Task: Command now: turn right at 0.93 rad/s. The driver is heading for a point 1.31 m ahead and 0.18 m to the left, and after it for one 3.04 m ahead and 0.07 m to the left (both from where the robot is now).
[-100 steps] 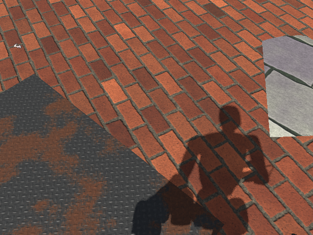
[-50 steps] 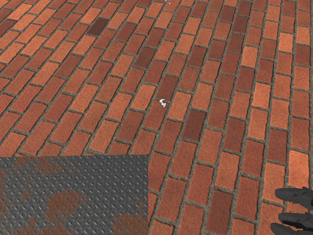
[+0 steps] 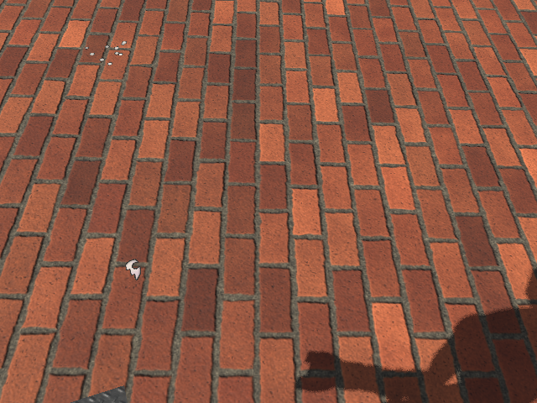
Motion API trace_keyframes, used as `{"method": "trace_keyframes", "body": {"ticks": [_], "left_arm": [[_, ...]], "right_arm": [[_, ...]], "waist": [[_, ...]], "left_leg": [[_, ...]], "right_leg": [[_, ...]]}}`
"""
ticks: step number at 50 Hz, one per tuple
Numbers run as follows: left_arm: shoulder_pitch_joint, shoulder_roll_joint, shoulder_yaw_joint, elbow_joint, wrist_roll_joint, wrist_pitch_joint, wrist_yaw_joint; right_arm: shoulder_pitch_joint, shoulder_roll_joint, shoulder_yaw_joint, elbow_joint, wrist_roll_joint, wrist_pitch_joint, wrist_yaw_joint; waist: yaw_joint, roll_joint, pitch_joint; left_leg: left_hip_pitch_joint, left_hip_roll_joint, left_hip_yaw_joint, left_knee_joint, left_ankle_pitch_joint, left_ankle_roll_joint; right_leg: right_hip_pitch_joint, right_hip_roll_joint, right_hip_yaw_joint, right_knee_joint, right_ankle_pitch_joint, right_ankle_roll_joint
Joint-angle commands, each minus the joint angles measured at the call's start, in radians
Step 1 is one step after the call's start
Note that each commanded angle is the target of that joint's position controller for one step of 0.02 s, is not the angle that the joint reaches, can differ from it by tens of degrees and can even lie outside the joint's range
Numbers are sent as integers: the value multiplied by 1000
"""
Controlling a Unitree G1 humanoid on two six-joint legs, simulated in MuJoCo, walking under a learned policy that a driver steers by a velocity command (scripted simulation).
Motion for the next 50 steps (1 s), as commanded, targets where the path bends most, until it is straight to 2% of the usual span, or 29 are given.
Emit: {"method": "trace_keyframes", "body": {"ticks": [1,5,9,10,11,12,13,14,15,16,17,18,20,23,26,30,34,36,37,38,39,40,41,42,43,45,47,48,50], "left_arm": [[-115,23,-16,-135,0,-21,-17],[-113,16,-23,-147,4,-16,-34],[-88,37,-4,-141,1,12,-42],[-37,45,7,-124,3,15,-41],[45,87,27,-96,15,11,-26],[105,218,54,-107,20,0,-4],[38,215,37,-141,52,-27,-5],[43,119,6,-128,56,-45,-15],[2,62,-16,-96,51,-58,-14],[-56,20,-31,-84,38,-62,-10],[-110,-16,-48,-72,36,-66,-6],[-134,-26,-56,-61,50,-72,-2],[-171,-5,-48,-49,69,-80,4],[-140,64,-21,-20,59,-63,21],[-136,49,-20,0,54,-55,27],[-162,54,-8,13,50,-56,21],[-176,78,8,21,25,-54,10],[-170,65,11,40,4,-51,2],[-126,35,7,57,12,-54,-5],[-200,-29,-15,-9,62,-62,-4],[-284,-8,-16,-41,60,-67,1],[-294,25,-6,-39,38,-69,3],[-286,24,-5,-33,29,-75,8],[-270,38,0,-20,38,-77,16],[-250,51,6,-13,44,-78,20],[-219,29,0,4,44,-80,13],[-213,11,-8,13,37,-81,12],[-208,9,-11,15,33,-84,7],[-238,19,-10,9,17,-99,-11]], "right_arm": [[26,-182,-46,-54,-1,3,-1],[-1,-232,-68,-56,13,6,23],[-12,-233,-81,-43,53,-16,52],[-21,-218,-79,-38,64,-21,54],[39,-181,-67,-10,65,-30,61],[45,-114,-37,-54,11,-37,66],[8,-124,-31,-73,-6,-38,60],[-45,-188,-47,-52,24,-26,54],[-39,-164,-40,-42,43,-17,48],[-10,-142,-32,-15,40,-7,38],[23,-138,-30,7,29,5,34],[63,-134,-28,29,31,14,37],[85,-137,-26,29,43,22,37],[41,-166,-29,-14,45,31,36],[32,-151,-30,-43,45,45,40],[37,-122,-29,-77,42,51,56],[54,-119,-38,-110,49,64,79],[116,-130,-53,-105,49,70,78],[184,-206,-83,-93,45,65,59],[230,-362,-121,-110,36,54,39],[242,-343,-108,-133,-4,21,55],[199,-312,-98,-133,2,-5,62],[151,-291,-93,-131,25,-16,53],[95,-258,-83,-141,47,-12,43],[50,-238,-73,-154,56,-4,31],[43,-237,-70,-170,44,5,18],[59,-250,-75,-171,43,9,13],[87,-248,-75,-162,54,9,9],[110,-252,-72,-163,61,1,13]], "waist": [[-64,186,-48],[-52,202,-72],[-17,219,-89],[21,197,-105],[54,93,-147],[49,-223,-199],[58,-272,-321],[110,-105,-320],[68,-85,-257],[36,-44,-218],[6,-58,-191],[-16,-75,-176],[-21,-85,-141],[19,-82,-88],[29,-60,-46],[18,-45,-55],[-1,-57,-102],[-43,-28,-120],[-59,109,-132],[-57,427,-119],[-105,334,-239],[-87,214,-207],[-52,161,-156],[-24,114,-128],[2,117,-122],[13,127,-151],[7,122,-155],[0,122,-175],[-24,181,-130]], "left_leg": [[210,274,-131,-89,431,205],[156,300,-23,-69,484,183],[144,329,47,38,502,117],[106,313,90,130,491,76],[-30,247,133,302,435,13],[-382,135,161,620,-213,-76],[-515,47,9,843,-469,-115],[-482,89,-64,898,-426,-103],[-466,110,-77,845,-367,-83],[-440,129,-82,763,-302,-84],[-358,126,-77,713,-223,-96],[-269,110,-72,684,-168,-106],[-212,89,-67,578,-127,-118],[-285,96,-48,557,-155,-116],[-346,124,-48,558,-176,-109],[-314,128,-10,488,-193,-90],[-229,99,44,333,-160,-45],[-82,50,67,140,5,6],[76,75,-56,37,296,67],[285,323,-472,25,786,234],[270,408,-631,-24,728,390],[265,373,-546,-44,622,362],[238,312,-479,-45,523,301],[214,277,-439,-40,483,253],[168,247,-407,-43,492,228],[150,213,-390,-37,545,218],[147,189,-395,-30,520,209],[149,171,-416,-58,290,208],[99,163,-511,-151,-251,214]], "right_leg": [[-146,-67,-55,-88,-4,28],[23,-74,-124,-270,-3,-6],[184,-40,-170,-483,16,-78],[288,-16,-178,-593,89,-111],[510,8,-119,-724,269,-165],[798,-256,236,-705,812,-278],[758,-459,437,-709,915,-496],[698,-409,295,-722,859,-475],[635,-338,191,-722,726,-407],[589,-279,122,-733,609,-348],[508,-252,57,-747,609,-326],[435,-233,-1,-763,623,-320],[396,-220,-64,-786,556,-314],[436,-292,-22,-823,420,-353],[457,-339,-7,-854,296,-367],[484,-351,-73,-829,397,-354],[539,-366,-147,-740,519,-298],[486,-324,-230,-607,462,-214],[356,-234,-293,-413,313,-134],[-34,-59,-320,-77,-277,-23],[-118,19,-76,108,-421,-13],[-156,-1,-15,152,-356,-32],[-174,-14,7,117,-251,-52],[-184,-27,16,67,-166,-57],[-139,-26,21,29,-108,-55],[-79,11,17,-5,-35,-39],[-55,36,23,-102,-2,-25],[-47,43,26,-171,22,-23],[-43,48,37,-295,53,-27]]}}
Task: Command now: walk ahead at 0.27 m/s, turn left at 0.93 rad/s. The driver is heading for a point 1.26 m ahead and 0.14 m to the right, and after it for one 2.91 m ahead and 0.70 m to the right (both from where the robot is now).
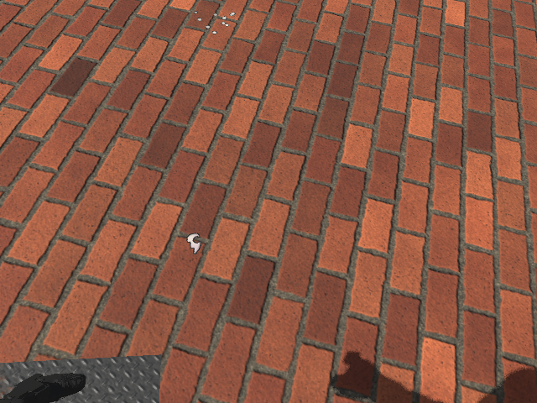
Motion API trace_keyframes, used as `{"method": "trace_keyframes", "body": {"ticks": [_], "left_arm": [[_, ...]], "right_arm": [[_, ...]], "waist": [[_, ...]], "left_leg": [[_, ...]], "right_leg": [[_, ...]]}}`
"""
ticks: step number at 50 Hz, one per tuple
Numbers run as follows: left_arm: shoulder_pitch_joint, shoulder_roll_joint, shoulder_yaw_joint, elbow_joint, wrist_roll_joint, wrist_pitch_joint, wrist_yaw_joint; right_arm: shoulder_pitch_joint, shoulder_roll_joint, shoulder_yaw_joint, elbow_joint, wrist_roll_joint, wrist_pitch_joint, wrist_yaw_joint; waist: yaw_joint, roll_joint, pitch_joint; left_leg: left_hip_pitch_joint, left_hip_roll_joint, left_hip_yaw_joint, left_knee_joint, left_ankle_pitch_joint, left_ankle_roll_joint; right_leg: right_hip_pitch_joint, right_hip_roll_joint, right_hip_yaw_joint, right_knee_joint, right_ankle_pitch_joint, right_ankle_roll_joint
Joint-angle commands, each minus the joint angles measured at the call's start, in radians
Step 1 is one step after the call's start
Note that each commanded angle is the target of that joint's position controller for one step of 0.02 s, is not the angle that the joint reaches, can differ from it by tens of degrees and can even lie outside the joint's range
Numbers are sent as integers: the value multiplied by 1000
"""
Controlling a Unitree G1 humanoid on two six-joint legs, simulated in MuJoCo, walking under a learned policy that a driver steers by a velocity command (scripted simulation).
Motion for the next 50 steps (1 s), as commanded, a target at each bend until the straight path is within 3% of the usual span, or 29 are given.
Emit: {"method": "trace_keyframes", "body": {"ticks": [1,8,9,11,12,13,14,15,16,17,19,21,23,25,27,29,30,31,32,33,35,37,39,42,45,46,47,49,50], "left_arm": [[-64,76,16,-75,-19,-36,-20],[-90,70,20,-85,-34,-117,-42],[-26,67,-1,-49,43,-57,-44],[109,88,8,-38,25,-39,-22],[245,163,26,-18,36,-49,-8],[349,285,45,-15,70,-56,0],[288,277,45,-7,79,-61,-12],[247,191,23,-9,65,-62,-22],[246,137,7,2,51,-65,-27],[265,118,-3,18,43,-70,-28],[332,116,-10,65,31,-81,-29],[366,107,-12,88,18,-85,-36],[388,105,-10,101,21,-81,-35],[407,144,3,122,24,-72,-32],[413,155,6,141,13,-67,-32],[376,169,7,144,-2,-78,-36],[344,167,7,130,-12,-92,-42],[348,52,-21,85,-23,-102,-40],[341,45,-25,47,-29,-89,-34],[293,75,-18,55,-9,-68,-32],[278,47,-22,72,12,-47,-56],[259,15,-28,68,31,-17,-75],[191,-7,-36,36,33,1,-89],[72,-9,-48,-27,29,2,-105],[-49,-5,-69,-78,28,-4,-128],[-39,-5,-71,-61,15,-2,-128],[-48,-10,-76,-84,19,-4,-127],[92,46,-62,-46,22,-4,-109],[276,99,-38,8,19,-5,-96]], "right_arm": [[19,-186,-49,-70,4,-25,-4],[14,-163,-32,-84,7,-41,8],[-12,-221,-53,-67,-87,-23,59],[-87,-162,-38,-94,-63,-23,82],[-116,-98,-20,-113,-56,-35,79],[-135,3,12,-159,-34,-49,72],[-85,-30,17,-148,-47,-53,55],[-67,-65,12,-110,-63,-54,55],[-66,-82,9,-88,-77,-60,70],[-65,-85,8,-77,-87,-65,85],[-95,-82,16,-75,-101,-67,104],[-171,-77,30,-100,-106,-71,109],[-262,-42,54,-128,-91,-81,116],[-301,-18,69,-143,-77,-90,122],[-261,-28,66,-132,-70,-95,108],[-30,-82,35,-49,-74,-102,71],[138,-137,10,-6,-90,-106,46],[311,-231,-16,8,-115,-111,26],[285,-251,-19,10,-106,-101,23],[165,-167,-1,6,-100,-96,20],[104,-64,24,23,-89,-102,26],[108,-36,33,59,-71,-118,24],[133,-21,34,95,-55,-135,32],[115,-1,38,129,-57,-155,37],[119,-35,32,162,-58,-160,27],[126,-47,31,171,-59,-162,22],[161,-105,22,177,-55,-165,20],[157,-171,3,181,-61,-137,7],[108,-199,-6,162,-70,-115,3]], "waist": [[-20,191,-106],[-25,216,-48],[-26,260,-60],[86,154,-36],[160,26,-68],[185,-237,-154],[111,-149,-122],[76,-50,-70],[60,-23,-46],[58,-54,-42],[69,-119,-1],[75,-119,26],[99,-115,45],[102,-145,48],[67,-150,24],[-67,-72,-100],[-163,-25,-209],[-216,177,-379],[-173,266,-398],[-120,164,-215],[-61,116,-70],[-22,163,14],[-8,141,51],[27,128,102],[25,69,129],[21,59,78],[40,93,78],[132,135,-25],[227,152,-133]], "left_leg": [[159,218,-375,-212,-365,168],[26,162,-442,-150,-334,145],[-30,89,-404,-136,-370,123],[-266,45,-396,-22,-398,76],[-447,-16,-305,168,-435,31],[-573,-132,-97,505,-431,-9],[-623,-45,-92,671,-282,-3],[-600,-7,-89,730,-184,4],[-574,5,-79,722,-132,0],[-538,10,-71,694,-106,-11],[-521,22,-30,634,-58,-34],[-528,70,69,538,-22,-64],[-438,66,114,371,-21,-88],[-299,35,153,242,-56,-89],[-103,5,171,156,-31,-71],[266,-26,167,65,29,-39],[540,65,98,87,-15,-12],[772,387,-274,-15,-465,37],[660,520,-636,-200,-720,68],[515,481,-539,-186,-637,67],[343,392,-269,-220,-349,53],[246,348,-116,-276,-214,33],[247,338,-3,-307,-59,29],[201,290,204,-341,212,8],[149,243,363,-387,429,-20],[168,211,402,-360,718,-35],[201,257,405,-272,1006,-43],[307,293,395,-29,1331,-55],[285,308,374,188,1359,-40]], "right_leg": [[-85,17,18,-172,47,0],[138,42,9,-412,35,-12],[218,58,-68,-388,-6,-20],[511,33,-59,-501,40,-38],[724,-107,69,-563,-78,-69],[815,-397,504,-755,-485,-137],[694,-469,764,-811,-599,-201],[617,-429,672,-777,-562,-215],[576,-349,516,-750,-466,-202],[554,-285,408,-752,-387,-195],[523,-218,322,-787,-288,-222],[517,-204,304,-816,-172,-262],[461,-184,261,-827,-48,-270],[401,-180,229,-821,84,-273],[340,-201,218,-785,299,-265],[267,-150,138,-521,675,-228],[101,-92,103,-268,609,-205],[-108,-5,30,87,76,-181],[-210,20,-1,267,-136,-189],[-265,-44,1,339,-49,-193],[-244,-108,-20,295,24,-177],[-244,-142,-28,280,39,-157],[-310,-149,-40,293,87,-152],[-321,-143,-76,200,211,-154],[-150,-106,-213,-78,322,-194],[-29,-37,-275,-114,338,-215],[17,-21,-294,-149,321,-236],[163,47,-309,-185,227,-275],[361,78,-284,-182,170,-297]]}}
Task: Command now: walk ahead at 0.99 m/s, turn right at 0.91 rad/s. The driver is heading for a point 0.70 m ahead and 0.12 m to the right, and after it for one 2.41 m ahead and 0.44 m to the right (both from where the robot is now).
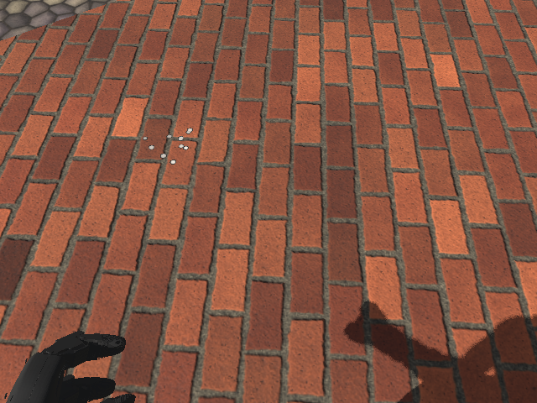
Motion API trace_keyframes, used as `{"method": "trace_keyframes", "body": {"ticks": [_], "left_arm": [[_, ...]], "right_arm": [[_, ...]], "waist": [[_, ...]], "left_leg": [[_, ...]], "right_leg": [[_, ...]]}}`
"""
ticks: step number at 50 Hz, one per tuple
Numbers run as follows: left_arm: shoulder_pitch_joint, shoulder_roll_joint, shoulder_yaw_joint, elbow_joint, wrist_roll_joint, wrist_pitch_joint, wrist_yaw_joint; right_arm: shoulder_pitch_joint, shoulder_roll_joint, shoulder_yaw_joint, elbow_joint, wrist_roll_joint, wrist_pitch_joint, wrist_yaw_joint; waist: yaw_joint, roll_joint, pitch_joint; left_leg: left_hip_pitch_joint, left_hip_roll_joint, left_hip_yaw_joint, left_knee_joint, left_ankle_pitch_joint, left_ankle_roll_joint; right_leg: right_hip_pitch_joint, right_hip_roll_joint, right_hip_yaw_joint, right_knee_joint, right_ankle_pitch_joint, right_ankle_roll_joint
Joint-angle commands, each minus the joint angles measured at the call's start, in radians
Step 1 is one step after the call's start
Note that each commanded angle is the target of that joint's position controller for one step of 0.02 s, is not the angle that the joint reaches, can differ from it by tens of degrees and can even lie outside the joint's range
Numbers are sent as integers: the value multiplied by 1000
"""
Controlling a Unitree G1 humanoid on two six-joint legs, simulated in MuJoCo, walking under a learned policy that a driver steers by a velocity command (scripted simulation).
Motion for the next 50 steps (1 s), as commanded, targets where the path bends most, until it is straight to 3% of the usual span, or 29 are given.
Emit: {"method": "trace_keyframes", "body": {"ticks": [1,2,3,4,6,7,10,13,17,19,20,22,23,24,25,26,27,31,32,35,37,40,41,42,43,44,46,48,50], "left_arm": [[593,145,58,124,2,-4,35],[576,206,95,136,-21,11,62],[438,341,113,76,22,27,67],[473,309,118,44,6,32,75],[425,215,96,85,-1,11,92],[385,197,87,82,-2,-6,98],[352,146,63,77,-12,-45,93],[368,148,69,80,-13,-62,87],[430,175,85,104,-29,-64,79],[424,191,92,105,-27,-60,89],[415,212,96,105,-22,-59,92],[330,239,98,93,-5,-68,84],[321,84,58,67,0,-82,86],[450,-2,24,-1,-53,-78,82],[393,84,25,38,-19,-56,93],[323,121,36,41,0,-42,85],[262,111,36,47,17,-34,76],[226,10,11,-9,27,-9,54],[241,-8,6,-21,-79,-26,71],[107,-5,-22,-47,-21,-71,48],[87,28,-14,-47,-13,-82,35],[183,106,23,-6,17,-79,64],[246,152,39,5,31,-74,81],[314,207,45,-5,65,-57,103],[308,163,33,-29,49,-34,101],[250,115,27,-41,12,-18,99],[162,59,19,-24,-22,-14,100],[80,62,28,-15,0,-15,102],[33,46,35,-7,2,-21,109]], "right_arm": [[-203,-238,-50,-136,-15,17,-12],[-214,-177,-39,-141,-16,13,11],[-86,-85,-6,-243,-4,-5,22],[-205,-150,-6,-274,-9,-29,17],[-264,-140,8,-285,-14,-43,15],[-258,-126,15,-273,-35,-27,13],[-246,-106,24,-277,-54,34,18],[-449,-64,45,-362,-31,34,35],[-530,-69,47,-381,1,24,42],[-504,-103,36,-375,2,19,34],[-430,-138,21,-352,3,18,25],[-66,-228,-25,-265,7,12,-8],[136,-291,-50,-230,-22,6,-31],[-1,-354,-62,-254,-48,10,-21],[-142,-248,-56,-282,-36,18,-13],[-192,-162,-34,-286,-29,22,-9],[-161,-116,-22,-253,-34,21,-1],[-85,-77,-1,-127,7,-33,31],[-232,-96,-16,-171,60,-43,22],[-262,-191,-40,-165,78,-36,4],[-203,-248,-64,-144,72,-39,3],[-197,-239,-65,-143,78,-30,3],[-187,-210,-56,-159,69,-24,3],[-113,-104,-20,-184,44,-15,6],[43,-105,-15,-157,69,3,8],[16,-185,-42,-146,78,23,6],[-69,-166,-51,-167,70,60,-19],[-39,-131,-54,-184,63,104,-32],[-68,-100,-53,-210,59,124,-33]], "waist": [[366,114,-232],[317,-80,-204],[126,-280,-293],[215,-60,-381],[112,99,-86],[67,122,-32],[2,103,21],[51,59,92],[123,-10,21],[106,-12,-13],[71,-12,-67],[-141,9,-248],[-185,178,-366],[-20,514,-454],[-17,302,-293],[-17,162,-177],[-26,45,-78],[40,121,-17],[91,177,-12],[75,110,-33],[78,116,-56],[155,96,-115],[181,67,-176],[170,-161,-335],[136,-245,-561],[126,-125,-490],[79,-37,-283],[6,-120,-186],[-8,-112,-146]], "left_leg": [[-400,238,-71,682,1456,102],[-670,56,-78,1080,501,69],[-1079,-54,-200,1449,-61,17],[-1154,-23,-388,1443,45,38],[-1120,79,-394,1195,123,45],[-1046,102,-392,1135,108,37],[-909,139,-368,932,50,-13],[-840,129,-318,633,313,-29],[-709,48,-303,373,568,9],[-630,17,-326,278,517,25],[-535,-15,-328,269,439,33],[-141,12,-335,295,262,56],[86,251,-578,267,-110,79],[156,492,-1194,-10,-375,164],[6,442,-1166,-39,-506,181],[-114,405,-951,-6,-291,184],[-221,358,-771,29,131,183],[-367,283,-503,39,967,202],[-365,237,-454,19,920,205],[-530,160,-365,-36,902,211],[-509,180,-409,-38,848,202],[-470,128,-401,174,900,126],[-560,68,-383,349,757,80],[-798,-33,-336,755,57,9],[-856,-51,-438,1006,-276,-8],[-891,4,-453,1051,-236,-17],[-973,60,-384,1018,-132,-49],[-867,97,-357,1023,-72,-72],[-839,115,-341,927,-6,-75]], "right_leg": [[816,117,42,-66,-76,-81],[986,58,191,-137,-157,-104],[1205,-222,769,-252,-162,-292],[1204,-245,937,-419,-351,-320],[851,-208,835,-534,-315,-224],[706,-153,739,-531,-230,-196],[426,-58,597,-567,-126,-199],[296,14,531,-608,-28,-157],[439,5,544,-558,261,-82],[539,-9,567,-476,380,-44],[583,-7,574,-376,523,-20],[484,37,530,60,567,24],[307,105,447,424,4,26],[44,178,328,634,-436,53],[-49,67,298,677,-305,43],[-44,19,265,631,-234,56],[-10,-11,253,587,-220,73],[41,19,281,414,-307,118],[46,-12,286,299,-296,129],[318,20,162,-117,8,159],[443,44,189,-207,171,152],[625,44,196,-316,297,98],[782,-38,243,-287,543,73],[1045,-356,487,-186,1059,-64],[1128,-501,655,-185,1083,-192],[1022,-432,559,-218,926,-165],[825,-345,432,-300,658,-111],[571,-341,364,-420,468,-122],[484,-320,262,-470,372,-102]]}}
Keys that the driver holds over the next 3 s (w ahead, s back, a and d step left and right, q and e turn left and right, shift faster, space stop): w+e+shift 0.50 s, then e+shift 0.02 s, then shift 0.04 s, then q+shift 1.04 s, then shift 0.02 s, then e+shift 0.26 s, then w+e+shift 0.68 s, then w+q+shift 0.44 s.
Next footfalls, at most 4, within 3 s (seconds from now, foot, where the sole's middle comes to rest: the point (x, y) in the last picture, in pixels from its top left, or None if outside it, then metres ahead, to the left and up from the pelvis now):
0.04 right None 0.22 -0.03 -0.74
0.44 left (251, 310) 0.67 0.04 -0.74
0.82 right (380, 262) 0.80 -0.32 -0.74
1.24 left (287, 235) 0.90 -0.07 -0.74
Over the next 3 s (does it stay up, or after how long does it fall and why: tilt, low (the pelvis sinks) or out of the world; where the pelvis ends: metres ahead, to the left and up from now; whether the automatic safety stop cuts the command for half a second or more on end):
stays up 1.52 -0.50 0.02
